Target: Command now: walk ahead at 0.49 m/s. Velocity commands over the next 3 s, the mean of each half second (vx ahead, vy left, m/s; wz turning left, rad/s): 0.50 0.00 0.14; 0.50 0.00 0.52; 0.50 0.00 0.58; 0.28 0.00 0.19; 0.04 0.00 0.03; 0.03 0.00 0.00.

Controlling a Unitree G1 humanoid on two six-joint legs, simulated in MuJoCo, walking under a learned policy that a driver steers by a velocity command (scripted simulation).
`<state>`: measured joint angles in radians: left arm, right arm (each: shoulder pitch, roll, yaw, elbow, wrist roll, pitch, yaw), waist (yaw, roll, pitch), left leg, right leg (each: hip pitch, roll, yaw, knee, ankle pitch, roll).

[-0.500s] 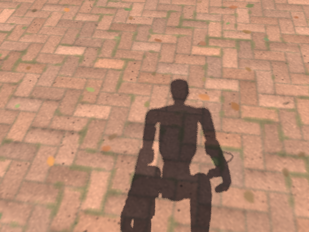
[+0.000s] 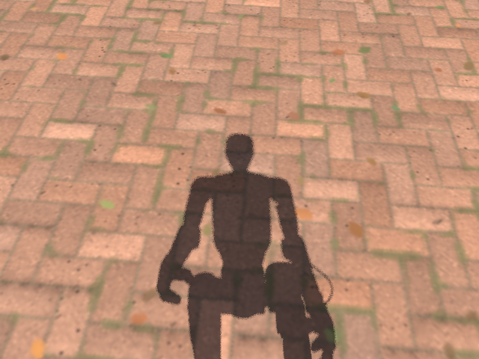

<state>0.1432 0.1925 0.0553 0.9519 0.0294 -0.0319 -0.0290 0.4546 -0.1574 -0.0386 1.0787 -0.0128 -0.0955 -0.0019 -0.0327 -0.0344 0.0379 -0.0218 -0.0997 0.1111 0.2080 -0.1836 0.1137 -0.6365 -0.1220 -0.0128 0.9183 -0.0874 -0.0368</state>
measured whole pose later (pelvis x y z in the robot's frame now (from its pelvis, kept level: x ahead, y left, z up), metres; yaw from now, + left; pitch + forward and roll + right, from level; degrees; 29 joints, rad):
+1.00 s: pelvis +0.53 +0.04 -0.01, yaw +23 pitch +0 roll +0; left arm 0.18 0.22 0.06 0.84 0.04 -0.07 -0.01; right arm 0.28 -0.25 -0.08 0.93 0.00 -0.04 0.00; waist -0.01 -0.02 0.06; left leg -0.21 -0.15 0.04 0.40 -0.19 0.16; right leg -0.51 -0.10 0.01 1.17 -0.32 0.01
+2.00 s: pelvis +0.91 +0.26 -0.01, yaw +44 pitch +0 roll -1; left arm 0.28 0.22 0.02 0.89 0.01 0.00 0.01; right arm 0.16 -0.17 0.01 0.84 -0.02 -0.04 -0.02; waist 0.03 -0.03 0.05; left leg -0.32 -0.04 0.03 0.43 -0.11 0.07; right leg -0.31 -0.02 -0.01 0.84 -0.51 0.00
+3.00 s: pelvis +0.96 +0.27 +0.00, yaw +44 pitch -1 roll +0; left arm 0.35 0.15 0.00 1.12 0.01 -0.01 0.04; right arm 0.29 -0.15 -0.01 1.16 -0.01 0.00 -0.03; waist 0.00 0.00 0.00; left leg -0.23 -0.03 0.01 0.46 -0.25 0.04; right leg -0.12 0.02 -0.01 0.43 -0.31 -0.04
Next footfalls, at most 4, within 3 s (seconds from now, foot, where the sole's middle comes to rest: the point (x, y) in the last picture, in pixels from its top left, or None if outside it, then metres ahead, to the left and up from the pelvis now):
0.26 right None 0.32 -0.11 -0.78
0.82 left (206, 337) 0.57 0.09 -0.78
1.38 right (200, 226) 0.95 0.11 -0.78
1.84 left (114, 231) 0.93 0.40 -0.78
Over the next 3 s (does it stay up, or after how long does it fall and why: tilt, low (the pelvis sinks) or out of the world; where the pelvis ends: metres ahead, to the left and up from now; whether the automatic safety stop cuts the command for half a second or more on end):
stays up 0.96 0.27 0.00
